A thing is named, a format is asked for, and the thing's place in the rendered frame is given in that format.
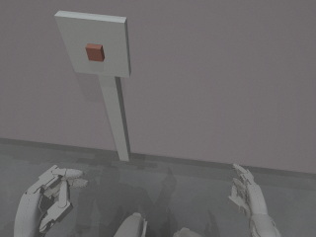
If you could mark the left robot shin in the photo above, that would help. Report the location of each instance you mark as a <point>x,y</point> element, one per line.
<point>137,214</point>

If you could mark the panel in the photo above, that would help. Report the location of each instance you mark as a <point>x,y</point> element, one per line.
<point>77,30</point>

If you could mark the button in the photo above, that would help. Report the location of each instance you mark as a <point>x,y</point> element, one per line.
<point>95,52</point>

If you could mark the right robot forearm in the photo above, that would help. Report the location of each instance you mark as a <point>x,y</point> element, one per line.
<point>262,225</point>

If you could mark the robot right hand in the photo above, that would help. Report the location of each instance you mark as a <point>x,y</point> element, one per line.
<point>252,200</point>

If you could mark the robot left hand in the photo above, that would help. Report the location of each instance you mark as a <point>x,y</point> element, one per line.
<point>30,220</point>

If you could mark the robot left thigh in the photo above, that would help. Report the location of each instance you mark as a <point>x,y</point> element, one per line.
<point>133,226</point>

